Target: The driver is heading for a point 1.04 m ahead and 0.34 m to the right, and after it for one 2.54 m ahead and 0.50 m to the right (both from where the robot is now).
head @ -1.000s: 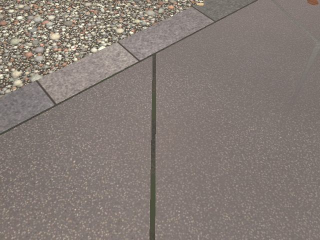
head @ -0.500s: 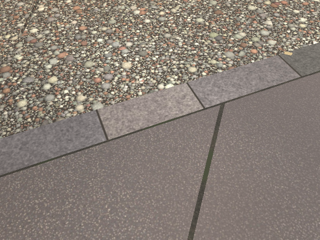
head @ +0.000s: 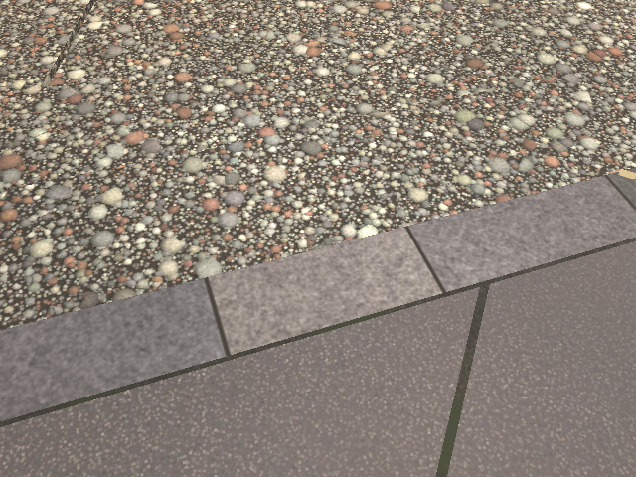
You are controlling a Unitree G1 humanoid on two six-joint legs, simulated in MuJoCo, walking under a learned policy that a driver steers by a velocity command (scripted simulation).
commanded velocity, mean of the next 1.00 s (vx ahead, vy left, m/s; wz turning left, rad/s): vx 0.50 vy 0.00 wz -0.50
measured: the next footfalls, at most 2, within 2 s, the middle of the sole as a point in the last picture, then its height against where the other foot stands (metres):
right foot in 0.40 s outside the picture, level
left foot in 0.88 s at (359, 380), level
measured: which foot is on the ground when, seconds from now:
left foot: down 0.00-0.42, up 0.44-0.86, down 0.88-1.00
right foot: up 0.00-0.38, down 0.40-0.88, up 0.90-1.00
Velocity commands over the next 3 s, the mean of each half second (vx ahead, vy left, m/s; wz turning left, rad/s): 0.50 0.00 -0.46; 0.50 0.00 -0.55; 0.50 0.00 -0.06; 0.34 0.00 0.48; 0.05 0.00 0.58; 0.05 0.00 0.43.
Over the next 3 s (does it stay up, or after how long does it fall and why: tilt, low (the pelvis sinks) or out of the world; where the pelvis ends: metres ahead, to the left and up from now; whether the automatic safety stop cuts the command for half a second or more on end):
stays up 0.99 -0.40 0.01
